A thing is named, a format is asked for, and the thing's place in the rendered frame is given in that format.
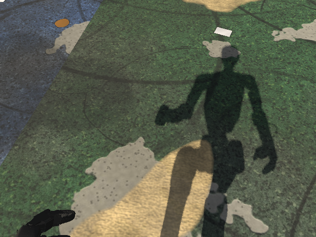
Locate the robot left hand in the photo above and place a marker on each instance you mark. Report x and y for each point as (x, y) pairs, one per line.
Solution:
(44, 221)

